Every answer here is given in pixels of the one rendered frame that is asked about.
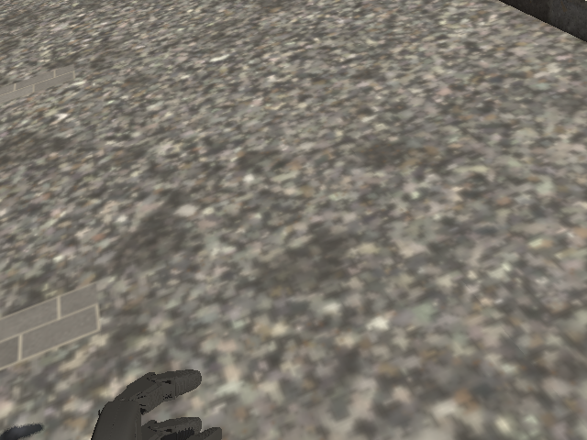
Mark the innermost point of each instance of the left robot hand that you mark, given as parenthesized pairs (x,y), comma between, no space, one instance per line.
(120,419)

